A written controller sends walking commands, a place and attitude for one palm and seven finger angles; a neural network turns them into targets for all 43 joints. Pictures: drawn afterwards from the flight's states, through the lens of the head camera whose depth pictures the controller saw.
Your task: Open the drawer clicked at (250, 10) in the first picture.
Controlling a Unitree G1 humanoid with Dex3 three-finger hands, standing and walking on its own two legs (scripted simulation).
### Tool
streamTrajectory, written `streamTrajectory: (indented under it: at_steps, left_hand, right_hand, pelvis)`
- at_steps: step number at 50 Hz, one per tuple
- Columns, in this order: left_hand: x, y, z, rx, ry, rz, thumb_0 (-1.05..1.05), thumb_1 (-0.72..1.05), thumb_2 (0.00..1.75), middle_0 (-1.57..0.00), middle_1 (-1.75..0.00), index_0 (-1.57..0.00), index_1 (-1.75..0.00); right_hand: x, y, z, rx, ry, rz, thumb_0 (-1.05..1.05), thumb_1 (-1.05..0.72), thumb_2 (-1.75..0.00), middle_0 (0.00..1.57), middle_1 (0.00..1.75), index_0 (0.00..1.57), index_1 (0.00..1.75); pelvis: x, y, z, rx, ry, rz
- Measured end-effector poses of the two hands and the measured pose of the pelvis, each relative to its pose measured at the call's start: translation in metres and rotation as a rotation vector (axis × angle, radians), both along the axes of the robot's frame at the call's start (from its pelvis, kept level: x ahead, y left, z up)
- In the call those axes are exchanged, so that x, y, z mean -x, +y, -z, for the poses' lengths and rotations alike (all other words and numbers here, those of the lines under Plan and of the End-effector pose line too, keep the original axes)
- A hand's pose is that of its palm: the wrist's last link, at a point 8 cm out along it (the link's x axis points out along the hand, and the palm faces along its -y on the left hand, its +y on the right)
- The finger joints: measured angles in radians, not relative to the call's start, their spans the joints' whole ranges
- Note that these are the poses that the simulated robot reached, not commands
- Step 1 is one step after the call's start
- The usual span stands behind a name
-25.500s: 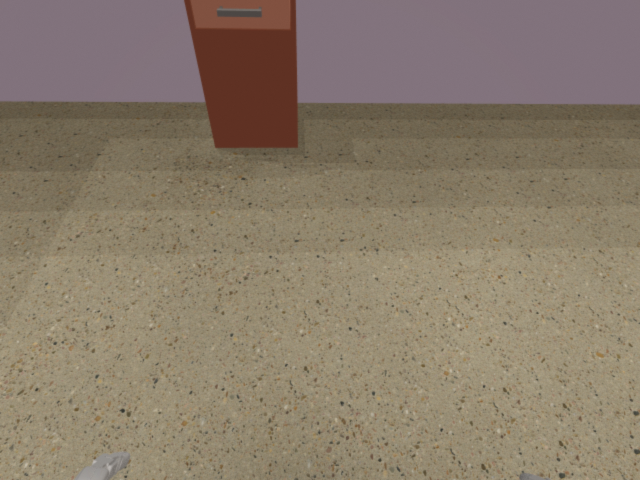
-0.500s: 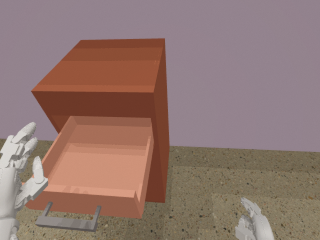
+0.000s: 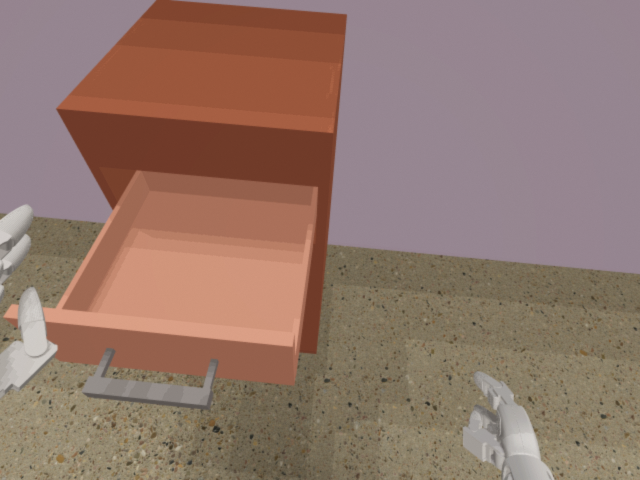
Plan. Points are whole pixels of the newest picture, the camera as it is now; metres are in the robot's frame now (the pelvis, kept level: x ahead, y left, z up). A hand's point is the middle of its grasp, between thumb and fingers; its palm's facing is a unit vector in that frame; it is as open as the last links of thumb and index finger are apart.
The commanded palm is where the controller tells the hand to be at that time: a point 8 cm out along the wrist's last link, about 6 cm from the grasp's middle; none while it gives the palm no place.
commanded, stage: step back with the hand held close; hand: left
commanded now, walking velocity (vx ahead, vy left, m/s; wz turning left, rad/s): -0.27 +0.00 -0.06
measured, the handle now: (154, 377) +0.26 +0.25 -0.09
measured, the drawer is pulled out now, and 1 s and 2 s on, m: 0.30 0.30 0.30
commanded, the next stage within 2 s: stop stepping back and stand still in 0.74 s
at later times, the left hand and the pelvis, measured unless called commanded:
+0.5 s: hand out of the picture +0.15 +0.26 +0.16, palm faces +0.33 -0.81 -0.47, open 7.4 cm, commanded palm +0.07 +0.29 +0.18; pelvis -0.05 +0.01 +0.00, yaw +0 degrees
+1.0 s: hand out of the picture +0.00 +0.22 +0.14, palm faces +0.36 -0.79 -0.50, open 7.4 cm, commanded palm -0.05 +0.24 +0.18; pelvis -0.18 -0.04 +0.01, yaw +0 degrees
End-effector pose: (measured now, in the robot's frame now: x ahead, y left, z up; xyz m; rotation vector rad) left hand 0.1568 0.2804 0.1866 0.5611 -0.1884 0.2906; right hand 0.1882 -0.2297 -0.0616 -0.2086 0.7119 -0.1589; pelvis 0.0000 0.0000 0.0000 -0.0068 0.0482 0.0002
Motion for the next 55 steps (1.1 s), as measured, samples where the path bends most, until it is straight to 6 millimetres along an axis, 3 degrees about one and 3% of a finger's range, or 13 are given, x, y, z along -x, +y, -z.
streamTrajectory:
  at_steps: [7,14,19,24,27,33,38,42,45,49,52,55]
  left_hand:
    - [0.018,0.000,0.009,0.008,-0.006,0.000,0.01,0.89,0.90,-0.21,-0.30,-0.21,-0.30]
    - [0.034,-0.005,0.009,0.044,-0.071,0.022,0.01,0.89,0.90,-0.22,-0.30,-0.21,-0.30]
    - [0.041,0.008,0.011,0.058,-0.101,0.022,0.01,0.89,0.90,-0.22,-0.30,-0.21,-0.30]
    - [0.045,0.021,0.010,0.010,-0.044,0.004,0.01,0.89,0.90,-0.22,-0.30,-0.21,-0.30]
    - [0.050,0.014,0.003,0.013,-0.038,0.020,0.01,0.89,0.90,-0.21,-0.30,-0.21,-0.30]
    - [0.066,-0.020,0.001,0.018,-0.024,0.112,0.01,0.89,0.90,-0.21,-0.30,-0.21,-0.30]
    - [0.097,-0.048,0.002,-0.036,0.026,0.165,0.01,0.89,0.90,-0.21,-0.30,-0.21,-0.30]
    - [0.140,-0.060,-0.010,-0.081,0.036,0.169,0.01,0.89,0.90,-0.22,-0.30,-0.21,-0.30]
    - [0.169,-0.051,-0.009,-0.065,0.047,0.082,0.01,0.88,0.90,-0.22,-0.30,-0.22,-0.30]
    - [0.193,-0.032,0.016,0.013,0.097,-0.081,0.00,0.89,0.90,-0.22,-0.30,-0.22,-0.30]
    - [0.205,-0.028,0.031,0.090,0.096,-0.136,0.01,0.89,0.90,-0.22,-0.30,-0.21,-0.30]
    - [0.218,-0.032,0.033,0.140,0.043,-0.103,0.01,0.89,0.90,-0.21,-0.30,-0.21,-0.30]
  right_hand:
    - [0.017,0.012,0.000,-0.010,-0.043,-0.043,0.01,-0.90,-0.90,0.21,0.30,0.20,0.30]
    - [0.049,0.001,0.009,0.028,0.034,-0.045,0.01,-0.90,-0.90,0.21,0.30,0.20,0.30]
    - [0.073,-0.005,0.011,0.086,0.113,-0.009,0.01,-0.90,-0.90,0.21,0.30,0.20,0.30]
    - [0.083,0.005,0.008,0.067,0.087,0.000,0.01,-0.90,-0.90,0.21,0.30,0.20,0.30]
    - [0.088,0.014,0.007,0.028,0.062,-0.009,0.01,-0.90,-0.90,0.21,0.30,0.20,0.30]
    - [0.103,0.018,0.011,-0.035,0.017,-0.044,0.01,-0.90,-0.90,0.21,0.30,0.20,0.30]
    - [0.128,-0.001,0.022,-0.070,-0.010,-0.059,0.01,-0.90,-0.90,0.21,0.30,0.20,0.30]
    - [0.162,-0.026,0.023,-0.077,0.036,-0.014,0.01,-0.90,-0.90,0.21,0.30,0.20,0.30]
    - [0.187,-0.045,0.015,-0.036,0.077,0.035,0.01,-0.90,-0.90,0.21,0.30,0.20,0.30]
    - [0.207,-0.060,0.005,0.024,0.073,0.054,0.01,-0.90,-0.90,0.21,0.30,0.20,0.30]
    - [0.218,-0.064,0.000,0.068,0.057,0.029,0.01,-0.90,-0.90,0.20,0.30,0.20,0.30]
    - [0.227,-0.061,-0.003,0.112,0.036,-0.007,0.01,-0.90,-0.90,0.20,0.30,0.20,0.30]
  pelvis:
    - [0.019,0.002,0.006,0.003,-0.008,0.014]
    - [0.031,0.001,0.009,0.021,-0.002,-0.020]
    - [0.038,0.009,0.009,0.019,0.005,-0.039]
    - [0.051,0.013,0.004,0.022,0.022,-0.013]
    - [0.061,0.012,0.000,0.034,0.037,0.014]
    - [0.094,-0.002,0.001,0.024,0.056,0.056]
    - [0.138,-0.022,0.007,0.042,0.039,0.055]
    - [0.157,-0.034,0.003,0.041,0.015,0.029]
    - [0.163,-0.040,-0.004,-0.007,0.031,0.030]
    - [0.179,-0.042,-0.008,-0.030,0.041,0.013]
    - [0.195,-0.039,-0.007,-0.025,0.040,-0.017]
    - [0.212,-0.032,0.000,-0.001,0.026,-0.051]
